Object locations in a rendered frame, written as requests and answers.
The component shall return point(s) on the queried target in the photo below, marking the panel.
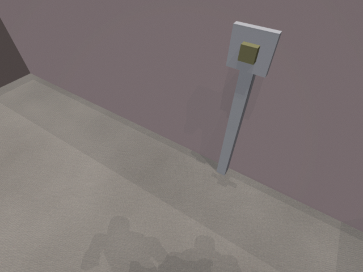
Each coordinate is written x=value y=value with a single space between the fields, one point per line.
x=267 y=39

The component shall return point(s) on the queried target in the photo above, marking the button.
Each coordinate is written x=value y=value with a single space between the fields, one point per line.
x=248 y=52

